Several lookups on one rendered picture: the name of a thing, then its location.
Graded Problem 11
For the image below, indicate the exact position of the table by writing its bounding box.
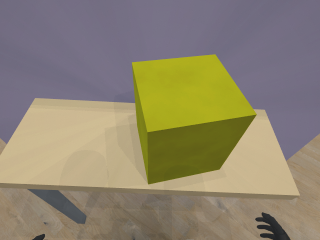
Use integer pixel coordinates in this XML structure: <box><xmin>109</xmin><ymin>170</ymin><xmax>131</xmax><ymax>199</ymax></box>
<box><xmin>0</xmin><ymin>98</ymin><xmax>300</xmax><ymax>224</ymax></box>

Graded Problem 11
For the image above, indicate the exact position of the carton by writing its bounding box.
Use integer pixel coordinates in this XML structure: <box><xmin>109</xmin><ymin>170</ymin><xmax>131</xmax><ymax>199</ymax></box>
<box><xmin>132</xmin><ymin>54</ymin><xmax>257</xmax><ymax>185</ymax></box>

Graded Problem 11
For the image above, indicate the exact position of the right robot hand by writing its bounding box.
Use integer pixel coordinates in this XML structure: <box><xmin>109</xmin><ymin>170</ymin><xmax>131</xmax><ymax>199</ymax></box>
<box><xmin>255</xmin><ymin>212</ymin><xmax>291</xmax><ymax>240</ymax></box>

